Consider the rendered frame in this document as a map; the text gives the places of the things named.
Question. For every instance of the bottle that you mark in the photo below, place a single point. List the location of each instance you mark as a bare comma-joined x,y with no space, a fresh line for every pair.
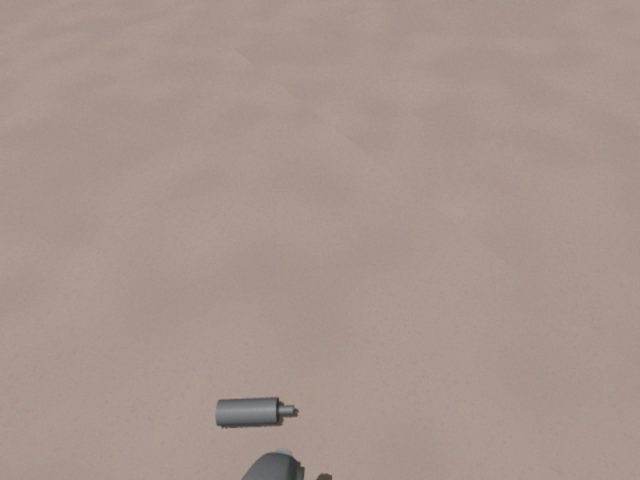
250,411

